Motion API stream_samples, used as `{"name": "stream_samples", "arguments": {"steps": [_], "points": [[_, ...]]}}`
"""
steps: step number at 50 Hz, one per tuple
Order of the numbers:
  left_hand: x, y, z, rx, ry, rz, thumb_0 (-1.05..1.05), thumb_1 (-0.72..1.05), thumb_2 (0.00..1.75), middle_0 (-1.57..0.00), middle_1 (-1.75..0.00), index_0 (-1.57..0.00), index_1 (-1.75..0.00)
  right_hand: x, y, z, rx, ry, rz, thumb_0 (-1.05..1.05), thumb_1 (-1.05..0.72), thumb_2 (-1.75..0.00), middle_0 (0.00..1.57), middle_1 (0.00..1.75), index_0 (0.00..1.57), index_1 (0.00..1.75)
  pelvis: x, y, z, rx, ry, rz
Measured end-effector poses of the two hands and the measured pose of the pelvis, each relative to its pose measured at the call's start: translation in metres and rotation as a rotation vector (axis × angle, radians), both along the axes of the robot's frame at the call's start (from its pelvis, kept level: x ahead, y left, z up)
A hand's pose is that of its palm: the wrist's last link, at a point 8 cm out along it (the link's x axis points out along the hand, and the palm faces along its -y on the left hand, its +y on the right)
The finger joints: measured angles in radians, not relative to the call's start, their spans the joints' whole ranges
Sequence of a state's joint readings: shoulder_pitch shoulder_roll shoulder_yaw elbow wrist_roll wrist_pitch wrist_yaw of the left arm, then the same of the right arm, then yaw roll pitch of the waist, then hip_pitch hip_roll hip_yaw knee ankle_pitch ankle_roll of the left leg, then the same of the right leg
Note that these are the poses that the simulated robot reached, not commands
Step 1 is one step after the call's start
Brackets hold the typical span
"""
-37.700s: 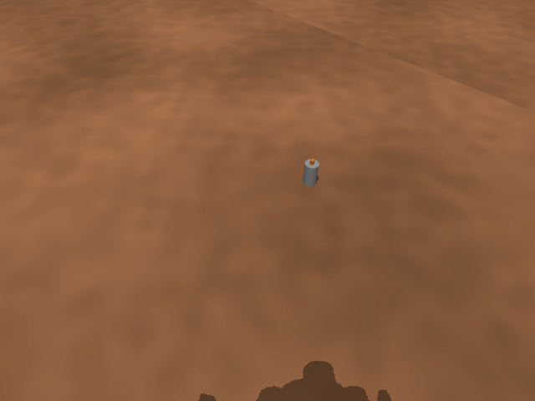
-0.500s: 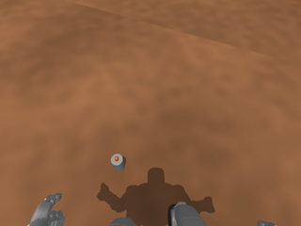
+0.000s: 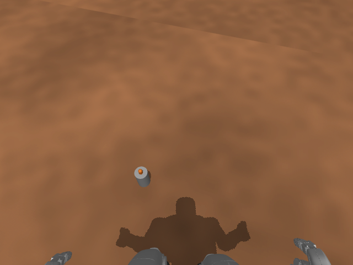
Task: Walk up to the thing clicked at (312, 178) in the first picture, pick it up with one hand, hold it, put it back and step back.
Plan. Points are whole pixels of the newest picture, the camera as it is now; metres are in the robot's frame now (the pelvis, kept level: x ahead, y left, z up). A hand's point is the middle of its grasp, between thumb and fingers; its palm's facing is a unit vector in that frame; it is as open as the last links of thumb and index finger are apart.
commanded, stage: step back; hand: left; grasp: from the side
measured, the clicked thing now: (142, 176) +0.58 +0.21 -0.67
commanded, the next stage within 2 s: none
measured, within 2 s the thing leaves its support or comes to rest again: neither
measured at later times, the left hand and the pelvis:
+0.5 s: hand out of the picture -0.02 +0.29 -0.15, palm faces -0.01 -0.94 -0.34, open 7.3 cm; pelvis -0.14 +0.02 +0.01, yaw +0 degrees
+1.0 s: hand out of the picture -0.20 +0.23 -0.13, palm faces -0.04 -0.91 -0.42, open 7.4 cm; pelvis -0.30 -0.04 +0.00, yaw -1 degrees
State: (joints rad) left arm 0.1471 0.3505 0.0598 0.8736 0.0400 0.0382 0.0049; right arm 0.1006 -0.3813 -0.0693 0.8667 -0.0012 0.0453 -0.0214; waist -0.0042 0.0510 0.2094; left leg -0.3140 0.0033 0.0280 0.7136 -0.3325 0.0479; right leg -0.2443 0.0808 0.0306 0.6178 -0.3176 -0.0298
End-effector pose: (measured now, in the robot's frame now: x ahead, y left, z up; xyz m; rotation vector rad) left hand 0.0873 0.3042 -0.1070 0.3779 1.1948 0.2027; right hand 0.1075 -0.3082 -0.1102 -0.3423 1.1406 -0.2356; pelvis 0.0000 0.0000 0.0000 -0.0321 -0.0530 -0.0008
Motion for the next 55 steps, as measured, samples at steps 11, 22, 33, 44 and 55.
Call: {"name": "stream_samples", "arguments": {"steps": [11, 22, 33, 44, 55], "points": [[-0.017, 0.002, 0.022, 0.004, -0.154, -0.036, 0.01, 0.9, 0.9, -0.2, -0.3, -0.21, -0.3, -0.056, 0.008, 0.008, -0.003, 0.003, 0.044, 0.0, -0.9, -0.9, 0.21, 0.3, 0.2, 0.3, -0.058, 0.006, 0.006, 0.056, 0.023, 0.0], [-0.089, 0.024, -0.003, -0.052, -0.111, -0.001, 0.01, 0.91, 0.9, -0.2, -0.3, -0.21, -0.3, -0.167, 0.021, 0.03, -0.073, 0.091, 0.032, 0.0, -0.9, -0.9, 0.21, 0.3, 0.2, 0.3, -0.124, 0.021, 0.008, 0.004, 0.004, 0.017], [-0.196, 0.014, -0.014, -0.02, 0.043, -0.021, 0.01, 0.91, 0.9, -0.2, -0.3, -0.21, -0.3, -0.206, -0.012, 0.037, -0.11, -0.03, 0.037, 0.0, -0.9, -0.9, 0.21, 0.3, 0.21, 0.3, -0.198, -0.002, 0.003, 0.017, 0.024, -0.063], [-0.282, -0.036, 0.013, 0.002, 0.017, -0.021, 0.01, 0.91, 0.9, -0.2, -0.3, -0.21, -0.3, -0.282, -0.052, 0.01, -0.037, -0.029, -0.008, 0.0, -0.9, -0.9, 0.2, 0.3, 0.2, 0.3, -0.27, -0.037, 0.004, 0.069, 0.016, -0.07], [-0.305, -0.035, -0.003, 0.0, -0.148, -0.009, 0.0, 0.9, 0.9, -0.2, -0.3, -0.21, -0.3, -0.379, -0.044, 0.001, -0.061, 0.114, 0.055, 0.0, -0.9, -0.9, 0.2, 0.3, 0.2, 0.3, -0.343, -0.046, -0.009, 0.071, 0.011, 0.026]]}}
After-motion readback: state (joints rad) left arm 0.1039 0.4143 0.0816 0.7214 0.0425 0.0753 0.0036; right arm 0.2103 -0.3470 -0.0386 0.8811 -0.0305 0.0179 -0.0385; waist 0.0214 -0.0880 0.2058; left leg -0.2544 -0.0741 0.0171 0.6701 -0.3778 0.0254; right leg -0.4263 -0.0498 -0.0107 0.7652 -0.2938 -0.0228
